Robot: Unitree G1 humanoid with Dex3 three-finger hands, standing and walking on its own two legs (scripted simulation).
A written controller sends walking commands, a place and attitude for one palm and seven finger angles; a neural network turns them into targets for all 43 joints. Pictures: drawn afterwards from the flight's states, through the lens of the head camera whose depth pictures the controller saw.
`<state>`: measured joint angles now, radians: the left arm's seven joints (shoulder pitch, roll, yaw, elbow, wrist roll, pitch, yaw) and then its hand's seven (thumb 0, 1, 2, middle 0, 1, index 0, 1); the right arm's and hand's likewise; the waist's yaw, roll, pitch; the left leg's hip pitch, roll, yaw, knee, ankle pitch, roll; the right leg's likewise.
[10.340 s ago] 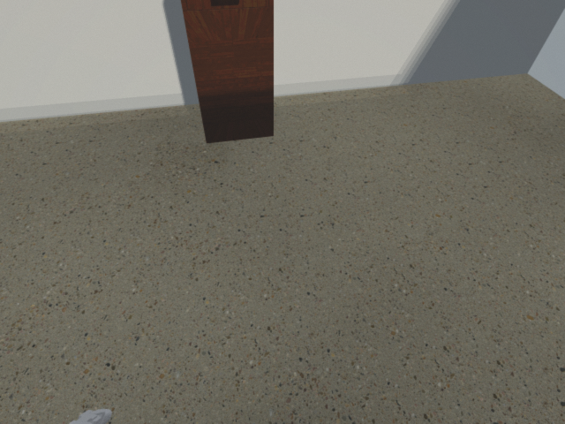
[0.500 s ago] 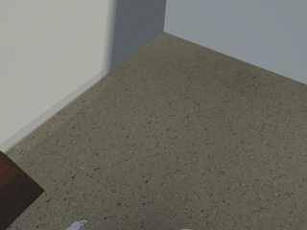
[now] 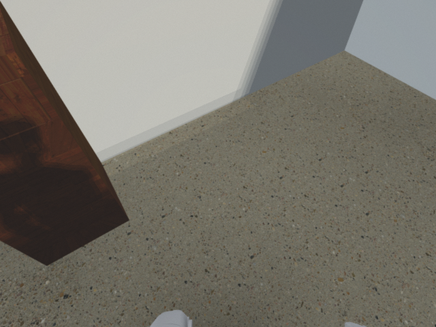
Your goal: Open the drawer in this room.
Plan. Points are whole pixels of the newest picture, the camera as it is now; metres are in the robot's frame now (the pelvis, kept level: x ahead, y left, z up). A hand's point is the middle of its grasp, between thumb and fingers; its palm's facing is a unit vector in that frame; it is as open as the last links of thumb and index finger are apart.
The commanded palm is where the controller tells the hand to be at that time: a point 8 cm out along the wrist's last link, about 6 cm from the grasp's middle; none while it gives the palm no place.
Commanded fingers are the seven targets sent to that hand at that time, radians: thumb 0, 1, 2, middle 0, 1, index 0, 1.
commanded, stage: turn to face it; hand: left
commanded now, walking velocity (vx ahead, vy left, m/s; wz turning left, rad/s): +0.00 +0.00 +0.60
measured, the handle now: out of the picture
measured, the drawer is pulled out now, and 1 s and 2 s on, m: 0.00 0.00 0.00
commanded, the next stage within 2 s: take the last steps up to it in 1.02 s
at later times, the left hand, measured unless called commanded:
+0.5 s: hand out of the picture +0.04 +0.25 -0.15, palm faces +0.30 -0.92 -0.27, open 7.4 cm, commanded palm none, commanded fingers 0.00 0.90 0.90 -0.20 -0.30 -0.20 -0.30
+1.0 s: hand out of the picture -0.13 +0.21 -0.19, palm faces +0.57 -0.79 -0.23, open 7.4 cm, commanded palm none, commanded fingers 0.00 0.90 0.90 -0.20 -0.30 -0.20 -0.30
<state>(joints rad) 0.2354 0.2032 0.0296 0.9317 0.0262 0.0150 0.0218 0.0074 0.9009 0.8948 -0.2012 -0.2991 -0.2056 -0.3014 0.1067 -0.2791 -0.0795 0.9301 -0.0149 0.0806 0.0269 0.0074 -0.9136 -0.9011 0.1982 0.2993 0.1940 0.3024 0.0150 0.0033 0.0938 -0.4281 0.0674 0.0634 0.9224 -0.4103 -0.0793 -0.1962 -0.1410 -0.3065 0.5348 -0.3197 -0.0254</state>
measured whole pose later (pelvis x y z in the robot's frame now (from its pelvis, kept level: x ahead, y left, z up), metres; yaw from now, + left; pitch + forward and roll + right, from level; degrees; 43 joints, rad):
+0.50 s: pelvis -0.01 +0.01 +0.00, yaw +17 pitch +0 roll -1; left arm 0.14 0.25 0.05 0.87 0.01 0.05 0.01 0.01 0.91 0.90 -0.20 -0.30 -0.20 -0.30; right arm 0.18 -0.22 -0.06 0.90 -0.02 0.05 0.02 0.01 -0.90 -0.90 0.21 0.30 0.20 0.30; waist -0.02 0.01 0.08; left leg -0.31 -0.03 -0.08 0.51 -0.21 0.01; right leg -0.37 -0.05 -0.01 0.79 -0.42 0.10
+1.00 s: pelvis -0.04 +0.01 -0.01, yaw +34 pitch -1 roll +0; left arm 0.25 0.26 0.05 0.95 0.02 0.04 0.02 0.01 0.90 0.89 -0.20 -0.30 -0.21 -0.30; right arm 0.14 -0.23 -0.05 0.94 -0.01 0.04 0.02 0.01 -0.91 -0.90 0.20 0.30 0.20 0.30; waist 0.02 -0.07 0.09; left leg -0.27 0.01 0.08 0.62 -0.34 0.01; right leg -0.30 -0.18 -0.17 0.72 -0.41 0.07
